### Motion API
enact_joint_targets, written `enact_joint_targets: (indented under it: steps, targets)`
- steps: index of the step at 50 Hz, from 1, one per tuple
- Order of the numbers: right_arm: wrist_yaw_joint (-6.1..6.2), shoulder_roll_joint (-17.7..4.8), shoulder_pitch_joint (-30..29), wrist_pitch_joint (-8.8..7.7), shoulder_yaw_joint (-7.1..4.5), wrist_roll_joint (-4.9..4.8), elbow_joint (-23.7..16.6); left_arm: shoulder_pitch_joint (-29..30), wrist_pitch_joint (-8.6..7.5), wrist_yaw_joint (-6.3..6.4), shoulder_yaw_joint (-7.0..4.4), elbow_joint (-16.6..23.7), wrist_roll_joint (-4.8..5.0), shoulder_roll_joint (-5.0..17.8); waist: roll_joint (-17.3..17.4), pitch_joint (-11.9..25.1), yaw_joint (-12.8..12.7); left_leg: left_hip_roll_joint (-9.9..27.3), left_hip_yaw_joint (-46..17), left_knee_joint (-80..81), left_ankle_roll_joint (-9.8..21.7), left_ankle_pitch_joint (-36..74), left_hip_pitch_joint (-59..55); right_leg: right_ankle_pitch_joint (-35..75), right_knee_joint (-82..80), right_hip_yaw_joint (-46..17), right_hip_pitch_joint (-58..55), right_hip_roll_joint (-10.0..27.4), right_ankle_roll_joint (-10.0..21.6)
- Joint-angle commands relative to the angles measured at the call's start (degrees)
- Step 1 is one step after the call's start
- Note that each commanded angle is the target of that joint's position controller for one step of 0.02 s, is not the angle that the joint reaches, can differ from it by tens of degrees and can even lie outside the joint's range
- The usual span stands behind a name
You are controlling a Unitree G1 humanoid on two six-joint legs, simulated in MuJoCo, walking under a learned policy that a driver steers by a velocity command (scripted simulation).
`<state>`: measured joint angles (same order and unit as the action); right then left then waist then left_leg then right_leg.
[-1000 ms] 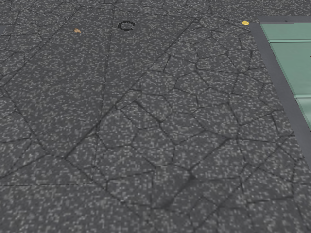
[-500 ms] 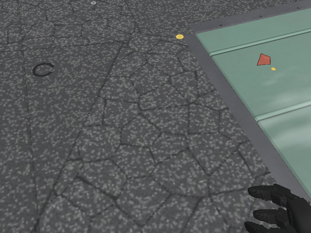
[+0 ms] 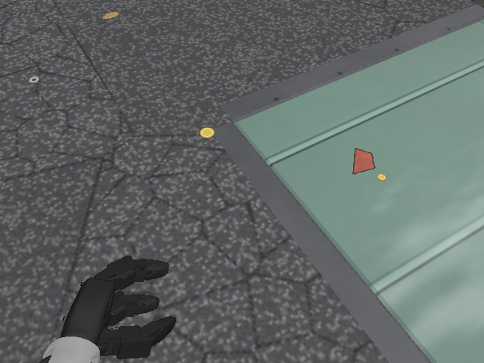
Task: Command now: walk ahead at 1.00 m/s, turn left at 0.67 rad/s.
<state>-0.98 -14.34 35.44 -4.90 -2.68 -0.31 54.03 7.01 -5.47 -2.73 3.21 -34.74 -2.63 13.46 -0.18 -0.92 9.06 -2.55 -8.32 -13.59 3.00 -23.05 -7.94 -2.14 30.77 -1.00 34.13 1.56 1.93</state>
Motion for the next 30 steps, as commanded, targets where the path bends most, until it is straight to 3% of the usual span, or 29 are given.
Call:
enact_joint_targets:
  steps: [1,2,3,4,5,6,7,8,10,11,13,16,18,19,20,21,22,23,24,25,26,27,29,30]
  targets:
    - [0.25,-13.4,-7.6,-0.78,-3.07,0.14,-5.2,-25.0,-0.73,3.03,-5.78,-4.0,-0.52,13.2,3.4,12.2,-18.7,5.5,-3.3,-31.8,4.1,45.4,25.5,-8.4,0.7,-1.6,-44.8,1.8,1.9]
    - [0.51,-6.1,-8.1,-1.26,-1.56,0.65,-7.4,-36.1,-0.73,4.18,-7.28,-5.1,-1.97,17.6,-6.4,21.2,-20.6,2.1,-0.3,-51.4,4.6,11.0,34.5,-27.4,-0.3,-19.0,-56.2,18.4,3.1]
    - [0.65,-3.0,-3.0,-0.69,-0.6,-2.42,-10.6,-32.3,0.09,3.95,-7.91,-4.5,-1.94,19.7,-19.1,27.3,-15.1,-1.3,2.6,-66.2,3.9,-4.2,47.8,-40.2,-13.1,-47.7,-60.3,28.6,8.6]
    - [1.1,-7.2,-8.9,0.38,-1.23,-0.84,-9.6,-26.8,0.49,3.77,-7.52,-4.0,-0.95,13.9,-9.6,16.5,-14.7,3.5,3.2,-67.9,4.2,2.3,53.7,-42.9,-15.5,-42.2,-52.3,24.3,8.4]
    - [0.56,-7.4,-13.6,0.93,-1.42,0.09,-9.9,-23.7,0.12,3.54,-6.44,-4.2,-0.42,9.1,-4.9,8.5,-14.3,5.3,3.8,-64.8,3.9,6.4,54.3,-32.9,-14.9,-31.0,-44.7,21.4,7.5]
    - [-0.04,-6.4,-15.3,1.48,-1.38,0.51,-9.9,-23.2,-0.22,3.26,-6.21,-5.3,-0.7,7.5,-2.3,4.3,-13.1,6.7,4.0,-63.2,3.2,7.4,52.5,-21.9,-16.0,-23.6,-38.6,19.2,6.9]
    - [-0.68,-5.3,-16.2,2.32,-1.38,1.31,-10.1,-23.7,-0.58,3.39,-5.99,-6.6,-0.38,6.7,-2.4,1.9,-11.6,7.9,3.8,-61.8,2.8,7.4,51.0,-16.2,-17.1,-17.2,-34.2,17.0,5.9]
    - [-1.24,-3.8,-16.1,3.33,-1.13,1.78,-10.8,-24.5,-1.09,3.28,-5.95,-8.0,0.2,6.3,-5.1,0.7,-10.0,8.8,4.1,-60.8,2.2,7.1,50.2,-12.9,-18.0,-13.1,-31.4,16.7,5.4]
    - [-1.98,-2.3,-21.1,4.8,-0.71,2.12,-13.6,-25.7,-2.07,2.75,-5.72,-10.3,1.59,4.6,-5.1,-1.9,-8.9,10.3,4.8,-59.3,1.8,8.1,53.4,-4.9,-20.1,-6.1,-30.2,16.0,4.2]
    - [-2.41,-2.4,-23.6,5.15,-0.51,2.28,-15.0,-25.5,-2.35,2.63,-5.71,-10.7,1.72,4.5,-4.7,-2.5,-8.5,10.4,5.7,-58.3,1.7,10.4,54.6,-1.3,-21.2,-2.2,-29.9,15.3,3.7]
    - [-3.39,-2.4,-27.8,5.03,0.09,2.22,-17.9,-23.6,-2.88,2.68,-5.82,-11.2,1.58,5.0,-5.5,-4.1,-7.0,10.1,7.6,-51.7,2.0,17.8,53.1,5.4,-22.9,6.1,-27.2,12.4,2.4]
    - [-4.8,-3.5,-33.8,4.8,0.89,1.89,-20.2,-23.3,-3.11,3.04,-6.51,-11.8,1.43,8.3,-2.2,-6.6,-6.8,7.6,13.9,-35.3,4.0,26.4,43.7,12.8,-26.2,14.9,-24.7,10.0,1.0]
    - [-4.85,-4.8,-34.6,4.5,0.73,1.87,-19.9,-26.5,-2.76,3.36,-6.97,-12.4,1.51,11.1,-1.6,-5.4,-6.8,2.9,18.8,-30.3,5.9,26.8,37.8,36.9,-21.4,17.4,-30.0,9.8,0.2]
    - [-4.54,-6.0,-32.3,4.36,0.42,1.75,-19.1,-27.6,-2.02,3.7,-7.45,-12.2,1.45,13.1,-3.1,-3.1,-5.4,0.5,20.2,-29.8,6.8,24.0,34.9,49.6,-16.0,17.6,-33.7,10.4,-0.2]
    - [-4.12,-7.6,-27.4,4.25,-0.14,1.71,-17.9,-27.4,-0.97,4.12,-7.99,-11.7,1.22,15.2,-4.8,0.2,-2.3,-1.3,20.3,-29.6,7.8,20.6,29.6,58.3,-8.0,17.3,-35.6,11.7,-0.3]
    - [-3.55,-9.6,-18.5,4.15,-1.15,1.71,-15.5,-25.7,0.23,4.4,-8.52,-10.9,0.88,16.9,-5.7,4.9,2.5,-2.9,19.2,-29.9,9.2,17.0,20.1,62.5,4.2,16.4,-34.4,13.0,0.3]
    - [-2.5,-12.2,-6.5,4.04,-2.74,1.81,-11.6,-24.0,1.21,4.32,-8.68,-9.7,0.54,17.3,-4.5,10.3,7.3,-4.0,16.0,-27.5,11.1,13.8,5.9,56.6,21.1,14.9,-28.2,13.3,0.7]
    - [-0.89,-15.0,-4.8,4.38,-4.3,1.39,-9.8,-24.9,1.48,3.44,-8.2,-10.2,-0.08,14.1,2.3,9.2,5.6,-1.4,9.4,-24.5,12.8,9.3,-3.4,12.7,42.3,14.4,-15.6,5.9,-0.7]
    - [-0.16,-21.9,-12.4,5.5,-5.4,2.18,-12.1,-29.3,0.82,2.73,-6.13,-5.2,-0.18,6.4,16.5,9.4,-4.7,11.5,-18.6,-20.0,19.6,13.2,-12.2,-27.8,64.8,10.8,7.1,-2.8,-4.0]
    - [-0.09,-23.2,-10.5,5.94,-6.15,2.01,-14.5,-24.4,-0.72,2.89,-6.07,-0.5,0.38,10.2,10.1,18.4,-1.1,16.6,-36.3,-7.3,25.3,1.4,-17.6,-24.5,67.1,-1.9,15.6,-2.7,-3.6]
    - [0.51,-20.7,-11.3,5.65,-5.82,1.67,-13.8,-19.8,-1.85,2.93,-5.79,0.3,0.34,11.2,3.1,10.7,-1.8,17.2,-37.3,-0.9,23.0,-2.6,-10.6,-20.6,61.5,-3.9,18.2,0.5,-3.1]
    - [0.86,-17.5,-13.0,5.02,-5.04,1.46,-12.9,-19.5,-2.15,3.04,-5.53,-0.3,0.3,11.2,-2.5,3.2,-5.2,15.5,-32.7,0.2,20.5,1.4,-0.3,-17.8,54.5,-3.6,15.5,2.9,-3.2]
    - [1.46,-14.7,-16.8,3.26,-3.84,1.16,-13.1,-21.3,-0.23,3.06,-5.01,-1.1,-1.33,10.2,-4.6,-0.9,-10.4,10.3,-23.0,0.2,18.7,10.8,14.8,-19.5,46.5,-3.9,6.7,5.4,-4.7]
    - [1.32,-13.2,-17.2,2.52,-3.24,0.94,-13.0,-21.6,1.13,2.97,-4.93,-1.3,-1.67,9.8,-4.8,-1.6,-11.6,8.5,-20.3,0.9,18.6,12.8,20.1,-21.1,42.8,-3.6,3.9,6.3,-5.6]
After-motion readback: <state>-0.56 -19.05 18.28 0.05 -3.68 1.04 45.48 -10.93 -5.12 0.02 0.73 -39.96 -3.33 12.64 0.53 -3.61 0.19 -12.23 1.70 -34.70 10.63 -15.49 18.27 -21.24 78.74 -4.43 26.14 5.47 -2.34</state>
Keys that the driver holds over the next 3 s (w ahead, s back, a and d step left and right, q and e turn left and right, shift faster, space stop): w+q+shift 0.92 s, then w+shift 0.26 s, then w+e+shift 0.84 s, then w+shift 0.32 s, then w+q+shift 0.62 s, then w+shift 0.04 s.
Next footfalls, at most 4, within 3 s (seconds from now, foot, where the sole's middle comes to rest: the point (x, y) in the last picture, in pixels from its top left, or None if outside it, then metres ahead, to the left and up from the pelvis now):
0.02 right None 0.21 -0.13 -0.76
0.46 left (166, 327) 0.58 0.15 -0.76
0.86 right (135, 202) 1.02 0.23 -0.76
1.30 left None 1.05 0.68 -0.76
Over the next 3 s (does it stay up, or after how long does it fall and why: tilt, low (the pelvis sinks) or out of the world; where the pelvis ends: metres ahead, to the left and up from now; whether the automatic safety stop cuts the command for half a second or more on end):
stays up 2.28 1.37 -0.02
